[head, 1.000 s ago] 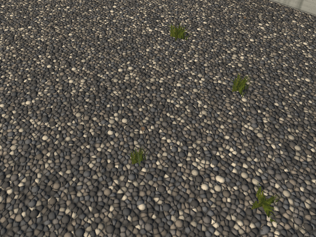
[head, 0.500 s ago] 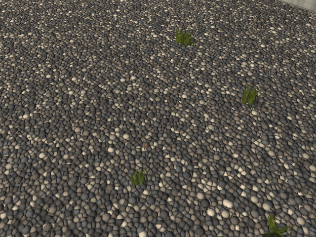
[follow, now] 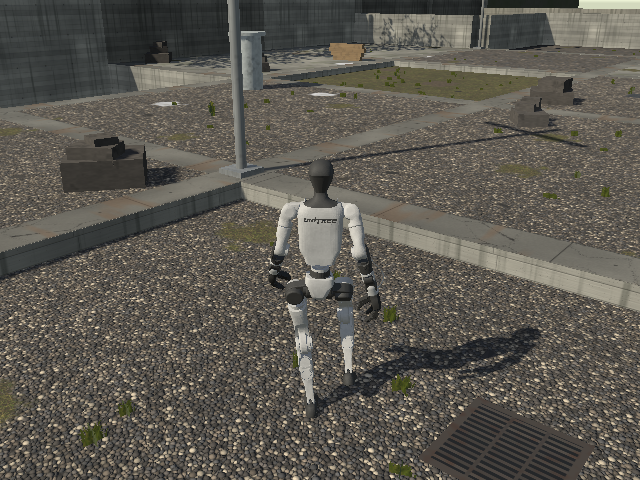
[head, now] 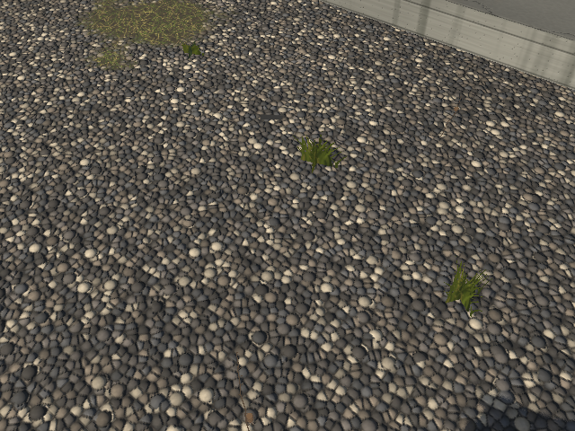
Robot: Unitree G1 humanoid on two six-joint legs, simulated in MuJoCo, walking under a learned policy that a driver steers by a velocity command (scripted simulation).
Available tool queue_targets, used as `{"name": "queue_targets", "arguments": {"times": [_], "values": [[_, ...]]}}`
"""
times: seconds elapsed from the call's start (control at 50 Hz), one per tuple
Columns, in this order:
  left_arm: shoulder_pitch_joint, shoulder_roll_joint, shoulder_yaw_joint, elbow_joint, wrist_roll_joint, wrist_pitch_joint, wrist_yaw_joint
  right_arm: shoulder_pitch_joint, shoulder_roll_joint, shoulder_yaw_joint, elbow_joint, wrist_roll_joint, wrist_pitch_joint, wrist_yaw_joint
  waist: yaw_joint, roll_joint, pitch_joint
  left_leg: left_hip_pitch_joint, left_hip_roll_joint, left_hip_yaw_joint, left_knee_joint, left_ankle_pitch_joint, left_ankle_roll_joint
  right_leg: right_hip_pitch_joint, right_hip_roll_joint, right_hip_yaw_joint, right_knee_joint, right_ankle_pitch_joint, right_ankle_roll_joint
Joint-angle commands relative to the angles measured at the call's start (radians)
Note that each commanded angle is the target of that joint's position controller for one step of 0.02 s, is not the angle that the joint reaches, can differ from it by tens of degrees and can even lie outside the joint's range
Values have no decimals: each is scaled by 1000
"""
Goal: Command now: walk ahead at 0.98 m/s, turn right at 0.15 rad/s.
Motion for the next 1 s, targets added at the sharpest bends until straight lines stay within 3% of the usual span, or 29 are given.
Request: {"name": "queue_targets", "arguments": {"times": [0.02, 0.1, 0.16, 0.2, 0.22, 0.24, 0.26, 0.28, 0.3, 0.32, 0.34, 0.38, 0.42, 0.44, 0.48, 0.56, 0.62, 0.64, 0.66, 0.68, 0.7, 0.72, 0.74, 0.78, 0.84, 0.9, 0.94, 0.98, 1.0], "values": [[-93, 64, 2, -70, -11, -1, -8, -54, -85, -9, -71, 13, -44, 7, 28, 11, 186, -178, 235, -179, -370, 144, 60, -39, -23, -52, -214, 177, 11], [-205, 33, -13, -84, -36, -12, -25, 30, -98, 0, -36, 22, -63, -4, -17, 31, 165, -30, 243, 1, -406, 610, -38, 103, 67, -145, -499, 388, -45], [-207, 69, -6, -66, -24, -16, -22, 57, -132, 5, -26, 3, -49, -34, -6, 100, 87, 216, 271, 71, -270, 1158, -91, 153, 165, -234, -584, 338, -78], [-79, 114, 10, -27, -17, -12, -16, 34, -187, -7, -26, -21, -20, -69, 78, 163, -13, 312, 313, 92, -20, 1469, -118, 280, 238, -254, -596, 216, -94], [96, 155, 29, 28, -19, -10, -12, -8, -212, -15, -39, -34, -3, -81, 162, 176, -94, 292, 326, 91, 211, 1533, -123, 438, 265, -243, -594, 153, -111], [320, 194, 51, 97, -17, -11, -3, -82, -236, -26, -63, -35, 10, -86, 265, 164, -158, 200, 325, 87, 520, 1464, -124, 635, 237, -176, -680, 171, -150], [431, 219, 74, 135, -15, -6, 14, -150, -218, -27, -83, -33, 5, -74, 300, 87, -163, -36, 213, 83, 904, 815, -116, 824, 152, -55, -690, 161, -183], [371, 311, 98, 129, 10, 5, 24, -104, -60, 7, -169, -8, -26, -52, 120, -259, -194, -577, 49, -13, 1307, -288, -175, 1179, -111, 353, -538, 803, -328], [355, 338, 120, 110, -8, 7, 23, -105, -101, 17, -215, 26, -33, -52, 148, -99, -399, -730, 67, -190, 1398, -227, -160, 1285, -202, 612, -703, 615, -463], [282, 278, 114, 81, -23, 11, 31, -177, -132, 23, -225, 10, -42, -50, 120, 68, -270, -716, 128, -211, 1269, -125, -135, 1110, -165, 568, -808, 455, -403], [213, 215, 98, 80, -27, 18, 36, -210, -129, 24, -236, -1, -47, -43, 54, 123, -96, -673, 155, -186, 1147, -90, -129, 868, -120, 483, -870, 478, -346], [181, 172, 81, 68, -42, 7, 40, -242, -123, 26, -256, -40, -3, -38, -6, 182, 25, -566, 199, -177, 996, -87, -164, 595, -53, 366, -903, 700, -284], [165, 215, 85, 63, -41, -6, 31, -263, -103, 34, -290, -49, 37, -38, -40, 155, 33, -434, 199, -135, 778, -85, -187, 411, 40, 266, -905, 834, -238], [173, 245, 95, 62, -36, -9, 30, -293, -92, 40, -312, -42, 43, -37, -36, 121, 17, -405, 177, -108, 695, -41, -188, 387, 80, 239, -881, 925, -218], [196, 239, 99, 60, -39, 4, 35, -343, -87, 47, -341, -20, 50, -38, -10, 43, -38, -347, 133, -84, 530, 113, -177, 389, 147, 193, -816, 968, -140], [247, 219, 108, 52, -42, 48, 47, -450, -97, 57, -379, -6, 55, -43, 70, -43, -73, -249, 52, -82, 289, 292, -158, 420, 215, 251, -711, 715, -7], [180, 242, 121, 8, -26, 59, 60, -348, -158, 45, -347, -11, 27, -58, 12, -60, -69, -123, 46, -161, 76, 328, -134, 460, 215, 362, -529, 537, 39], [148, 227, 117, -13, -36, 49, 57, -222, -187, 36, -313, -16, 8, -68, -48, -39, -108, 28, 134, -216, -5, 485, -100, 421, 242, 326, -353, 430, 65], [216, 123, 92, -50, -51, 42, 59, -140, -249, 25, -314, -17, 2, -77, -30, 152, -248, 266, 461, -444, 96, 957, -25, 285, 316, 175, -40, -310, 82], [380, 147, 95, -64, -52, 47, 69, -156, -240, 21, -346, -13, 21, -69, 54, 249, -410, 339, 685, -697, 131, 1221, 119, 213, 333, 101, 119, -625, 86], [414, 190, 97, -25, -17, 66, 71, -225, -201, 11, -360, -1, 38, -66, 70, 174, -397, 294, 686, -722, 138, 1067, 195, 139, 244, 65, 258, -530, 95], [313, 207, 100, -34, -2, 84, 60, -300, -149, 17, -385, 3, 48, -76, 52, 132, -321, 175, 614, -653, 59, 689, 194, 100, 203, 37, 269, -416, 102], [204, 224, 108, -54, 5, 99, 48, -342, -92, 37, -390, -3, 64, -82, 43, 68, -213, 44, 505, -505, -7, 458, 132, 116, 169, 31, 207, -342, 114], [164, 185, 97, -81, -10, 128, 22, -335, -125, 28, -356, -17, 73, -79, 47, 147, -96, -128, 396, -323, -64, 469, 93, 187, 166, 17, 129, -303, 130], [173, 114, 66, -94, -24, 134, 17, -279, -139, 14, -305, -24, 58, -55, 64, 159, -114, -189, 353, -233, -52, 604, 89, 302, 196, 11, -77, -323, 109], [207, 109, 40, -84, -2, 128, -4, -281, -167, -5, -293, -15, 66, -14, 77, 247, -143, -326, 327, -288, -206, -191, 65, 495, 192, -47, -353, -379, 40], [218, 145, 42, -81, -8, 112, -10, -300, -188, -21, -292, -8, 100, -8, 112, 266, -55, -458, 290, -313, -248, -311, 34, 641, 207, -111, -554, -330, 12], [432, 182, 46, -4, 12, 86, 9, -378, -155, -30, -329, -2, 124, -15, 238, 117, 70, -782, 122, -184, -104, -300, -126, 988, 204, -149, -889, -231, -24], [353, 223, 51, -20, 9, 69, 27, -304, -18, -4, -328, 22, 113, -14, 175, -276, 47, -857, 33, -140, 372, -295, -107, 962, -136, 254, -1005, -516, -14]]}}
Velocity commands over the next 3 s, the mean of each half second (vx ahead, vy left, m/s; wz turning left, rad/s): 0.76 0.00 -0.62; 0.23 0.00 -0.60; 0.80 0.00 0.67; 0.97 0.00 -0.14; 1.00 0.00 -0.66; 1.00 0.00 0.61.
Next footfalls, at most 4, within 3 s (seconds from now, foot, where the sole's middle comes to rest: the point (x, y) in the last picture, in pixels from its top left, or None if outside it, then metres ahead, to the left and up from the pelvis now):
0.26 right None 0.44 -0.08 -0.77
0.66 left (313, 340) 0.76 -0.05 -0.77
1.00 right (361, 421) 0.55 -0.15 -0.77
1.50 left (315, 262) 1.01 -0.07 -0.77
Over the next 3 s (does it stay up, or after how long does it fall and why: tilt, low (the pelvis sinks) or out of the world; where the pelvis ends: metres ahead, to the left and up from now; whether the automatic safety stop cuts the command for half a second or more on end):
stays up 2.06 -0.57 0.00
